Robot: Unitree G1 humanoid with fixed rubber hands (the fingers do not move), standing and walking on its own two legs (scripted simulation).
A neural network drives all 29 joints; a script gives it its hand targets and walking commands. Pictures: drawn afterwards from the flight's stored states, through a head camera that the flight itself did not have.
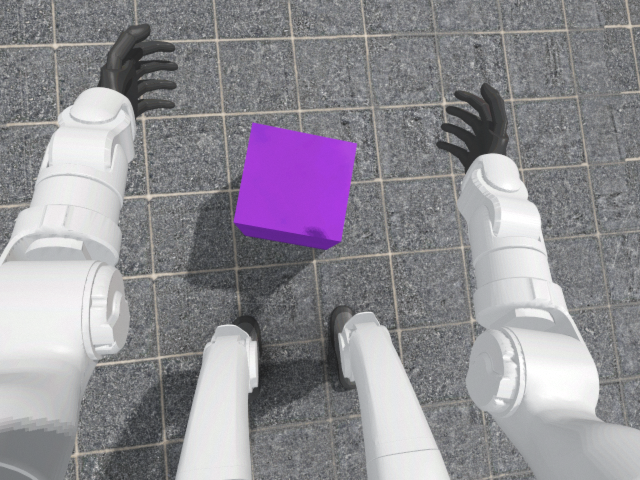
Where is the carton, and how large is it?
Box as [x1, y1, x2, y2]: [233, 122, 356, 249]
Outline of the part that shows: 252,122 233,222 245,235 323,249 326,249 339,242 341,239 356,143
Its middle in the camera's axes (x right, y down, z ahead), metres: -0.06 -0.11 +0.88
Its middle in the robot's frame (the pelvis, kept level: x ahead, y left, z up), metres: +0.50 -0.03 -0.53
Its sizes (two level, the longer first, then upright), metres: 0.210 0.200 0.250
